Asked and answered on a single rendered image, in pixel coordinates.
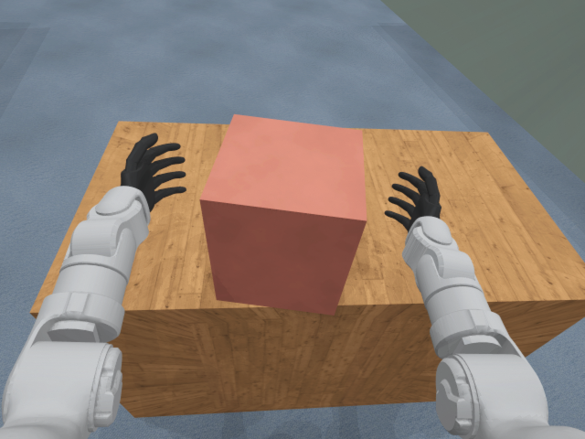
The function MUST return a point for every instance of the left robot upper arm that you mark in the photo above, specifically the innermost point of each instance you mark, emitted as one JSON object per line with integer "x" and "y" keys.
{"x": 64, "y": 390}

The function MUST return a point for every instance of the right robot upper arm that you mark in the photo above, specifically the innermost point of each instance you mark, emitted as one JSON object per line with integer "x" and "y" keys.
{"x": 494, "y": 396}

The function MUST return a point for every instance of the robot right hand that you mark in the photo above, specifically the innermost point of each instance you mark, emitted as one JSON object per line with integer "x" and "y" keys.
{"x": 426, "y": 201}

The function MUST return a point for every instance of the pedestal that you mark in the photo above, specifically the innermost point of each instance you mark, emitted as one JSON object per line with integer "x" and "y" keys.
{"x": 185, "y": 352}

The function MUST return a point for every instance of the robot left forearm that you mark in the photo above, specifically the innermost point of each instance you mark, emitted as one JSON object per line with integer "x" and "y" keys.
{"x": 86, "y": 303}

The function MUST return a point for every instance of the carton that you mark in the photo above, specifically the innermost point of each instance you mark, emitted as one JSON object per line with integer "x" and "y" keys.
{"x": 284, "y": 209}

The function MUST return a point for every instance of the robot left hand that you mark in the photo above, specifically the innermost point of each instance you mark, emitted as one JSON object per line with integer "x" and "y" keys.
{"x": 139, "y": 169}

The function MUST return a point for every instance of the robot right forearm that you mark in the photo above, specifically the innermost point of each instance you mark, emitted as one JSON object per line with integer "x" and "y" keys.
{"x": 461, "y": 319}

